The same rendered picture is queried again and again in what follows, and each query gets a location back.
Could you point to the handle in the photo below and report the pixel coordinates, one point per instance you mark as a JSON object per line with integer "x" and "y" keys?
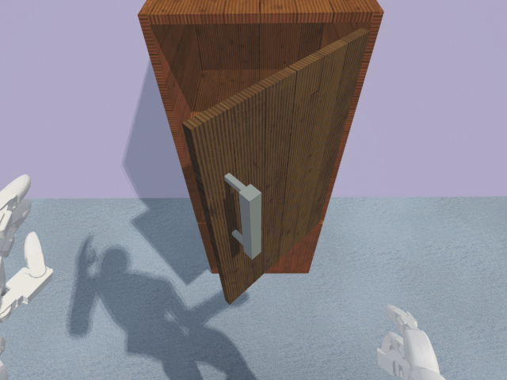
{"x": 250, "y": 210}

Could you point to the robot right hand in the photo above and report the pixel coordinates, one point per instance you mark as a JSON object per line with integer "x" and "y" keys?
{"x": 412, "y": 352}

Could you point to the robot left hand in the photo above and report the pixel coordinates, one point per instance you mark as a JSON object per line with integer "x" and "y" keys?
{"x": 28, "y": 282}

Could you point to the cupboard door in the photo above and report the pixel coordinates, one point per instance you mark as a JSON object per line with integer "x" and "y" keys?
{"x": 281, "y": 135}

